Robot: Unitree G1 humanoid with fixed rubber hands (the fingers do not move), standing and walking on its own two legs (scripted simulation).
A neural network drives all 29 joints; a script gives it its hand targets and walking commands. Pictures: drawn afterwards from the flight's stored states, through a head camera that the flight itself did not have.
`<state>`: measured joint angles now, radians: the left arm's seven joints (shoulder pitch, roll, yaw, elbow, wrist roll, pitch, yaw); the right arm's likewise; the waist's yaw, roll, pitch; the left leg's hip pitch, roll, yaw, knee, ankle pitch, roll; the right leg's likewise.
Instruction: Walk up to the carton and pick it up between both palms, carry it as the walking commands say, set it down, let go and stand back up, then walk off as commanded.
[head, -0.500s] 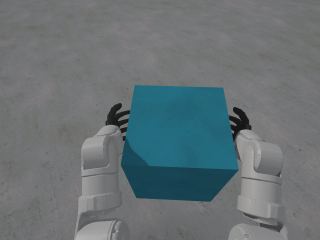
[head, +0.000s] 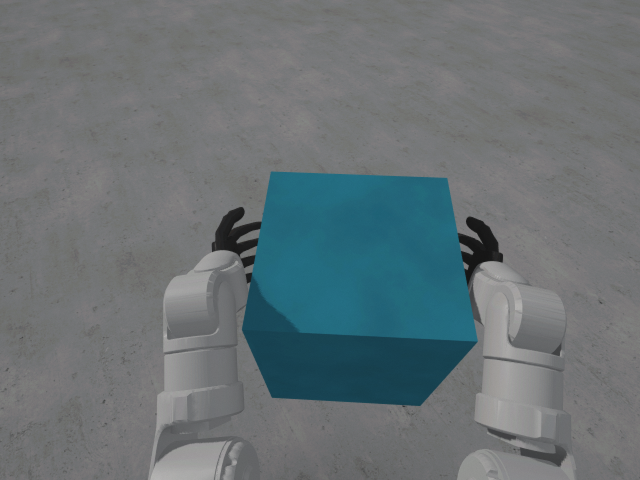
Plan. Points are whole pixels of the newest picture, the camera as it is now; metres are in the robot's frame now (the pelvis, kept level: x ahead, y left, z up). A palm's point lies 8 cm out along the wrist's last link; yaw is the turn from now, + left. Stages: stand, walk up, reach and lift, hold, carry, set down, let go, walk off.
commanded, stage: carry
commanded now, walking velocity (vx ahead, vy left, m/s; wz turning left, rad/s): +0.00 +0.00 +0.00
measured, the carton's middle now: (351, 298) +0.32 +0.00 +0.06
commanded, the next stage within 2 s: none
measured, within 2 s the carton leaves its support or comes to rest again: neither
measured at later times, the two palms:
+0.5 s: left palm (227, 270) +0.32 +0.15 +0.12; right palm (480, 283) +0.31 -0.15 +0.11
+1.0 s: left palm (222, 274) +0.31 +0.16 +0.11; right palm (475, 288) +0.31 -0.14 +0.11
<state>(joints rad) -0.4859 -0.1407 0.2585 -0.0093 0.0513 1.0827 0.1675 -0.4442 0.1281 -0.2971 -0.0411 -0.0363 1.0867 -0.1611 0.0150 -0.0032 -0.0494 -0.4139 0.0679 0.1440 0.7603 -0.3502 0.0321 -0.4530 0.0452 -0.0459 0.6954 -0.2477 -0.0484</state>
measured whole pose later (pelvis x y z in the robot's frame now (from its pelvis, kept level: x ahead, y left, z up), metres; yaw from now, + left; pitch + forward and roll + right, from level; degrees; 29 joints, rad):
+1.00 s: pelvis +0.00 +0.01 +0.00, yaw +0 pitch +0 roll -1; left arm -0.46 -0.14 0.25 -0.02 0.05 1.10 0.17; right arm -0.41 0.13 -0.28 -0.04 -0.04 1.09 -0.15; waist 0.02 0.00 -0.05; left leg -0.42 0.07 0.14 0.76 -0.35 0.04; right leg -0.45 0.05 -0.04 0.68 -0.23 -0.04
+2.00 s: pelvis +0.00 +0.01 +0.00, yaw +0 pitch +0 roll -2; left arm -0.38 -0.17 0.24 -0.11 0.05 1.11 0.18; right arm -0.35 0.14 -0.26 -0.09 -0.04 1.09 -0.14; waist 0.02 0.00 -0.05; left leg -0.42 0.07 0.15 0.75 -0.34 0.05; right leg -0.45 0.04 -0.04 0.66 -0.23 -0.04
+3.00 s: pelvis -0.02 +0.00 +0.00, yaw +0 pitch -1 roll +0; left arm -0.33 -0.17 0.20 -0.27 0.05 1.21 0.17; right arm -0.26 0.15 -0.22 -0.26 -0.04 1.17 -0.13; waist 0.02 0.00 -0.05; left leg -0.42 0.06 0.15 0.75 -0.31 0.05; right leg -0.47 0.04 -0.04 0.69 -0.21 -0.05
